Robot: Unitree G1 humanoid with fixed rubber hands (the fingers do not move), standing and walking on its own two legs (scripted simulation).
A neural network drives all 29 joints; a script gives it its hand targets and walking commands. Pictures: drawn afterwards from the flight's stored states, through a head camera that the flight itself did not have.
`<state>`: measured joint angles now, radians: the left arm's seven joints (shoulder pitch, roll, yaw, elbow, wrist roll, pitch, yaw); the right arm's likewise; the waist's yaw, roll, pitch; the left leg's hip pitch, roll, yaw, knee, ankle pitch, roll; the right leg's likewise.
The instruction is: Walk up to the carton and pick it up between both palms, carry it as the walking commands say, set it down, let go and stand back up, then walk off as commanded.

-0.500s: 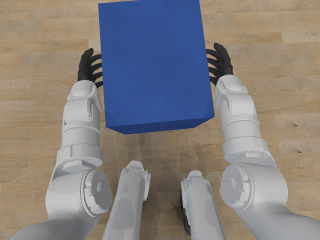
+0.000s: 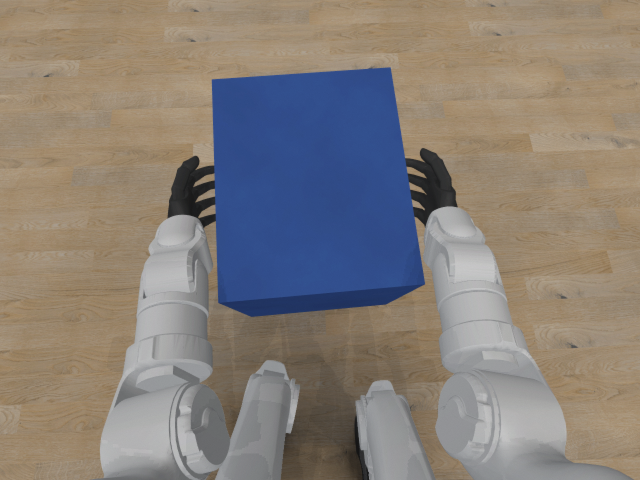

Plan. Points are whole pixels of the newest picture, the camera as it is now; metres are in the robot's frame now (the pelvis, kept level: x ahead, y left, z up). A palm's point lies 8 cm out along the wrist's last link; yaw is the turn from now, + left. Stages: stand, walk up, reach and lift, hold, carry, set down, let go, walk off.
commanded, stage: reach and lift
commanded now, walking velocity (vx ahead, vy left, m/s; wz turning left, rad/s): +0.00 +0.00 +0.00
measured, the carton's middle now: (311, 208) +0.48 +0.06 -0.12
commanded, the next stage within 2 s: none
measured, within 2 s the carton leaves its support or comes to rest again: neither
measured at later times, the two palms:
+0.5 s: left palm (165, 211) +0.40 +0.21 +0.02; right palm (464, 203) +0.45 -0.10 +0.02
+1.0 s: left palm (133, 204) +0.38 +0.20 +0.10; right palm (501, 198) +0.42 -0.11 +0.10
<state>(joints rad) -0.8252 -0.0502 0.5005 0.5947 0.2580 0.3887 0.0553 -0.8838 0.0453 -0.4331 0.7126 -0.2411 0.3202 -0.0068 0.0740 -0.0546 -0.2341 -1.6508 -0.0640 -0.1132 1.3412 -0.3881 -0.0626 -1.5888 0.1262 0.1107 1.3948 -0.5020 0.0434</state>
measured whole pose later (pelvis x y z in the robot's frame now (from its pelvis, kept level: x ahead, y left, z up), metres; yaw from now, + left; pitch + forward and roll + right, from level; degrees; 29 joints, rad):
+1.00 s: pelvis +0.05 +0.00 +0.13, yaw +1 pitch +24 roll +0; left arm -0.47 -0.15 0.45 0.45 0.30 0.38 0.01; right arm -0.50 0.16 -0.38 0.54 -0.28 0.32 0.02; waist 0.07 -0.04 -0.17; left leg -0.91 -0.04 -0.13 0.72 -0.23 -0.04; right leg -0.85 0.08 0.14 0.76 -0.32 0.02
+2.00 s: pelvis +0.07 +0.00 +0.18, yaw +1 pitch -5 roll +1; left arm -0.27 -0.15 0.29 0.23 0.30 0.72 0.01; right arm -0.30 0.16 -0.23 0.34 -0.29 0.66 0.04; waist 0.10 -0.01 -0.03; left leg -0.08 -0.02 -0.12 0.29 -0.13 -0.03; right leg -0.03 0.04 0.14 0.33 -0.22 -0.01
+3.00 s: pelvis +0.07 +0.00 +0.18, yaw +1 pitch -6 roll +0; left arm -0.26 -0.15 0.22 0.21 0.29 0.76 0.01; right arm -0.23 0.15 -0.23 0.21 -0.29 0.75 0.05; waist -0.01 -0.01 -0.01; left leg -0.04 -0.03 -0.12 0.28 -0.13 -0.02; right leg 0.02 0.03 0.13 0.30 -0.21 0.00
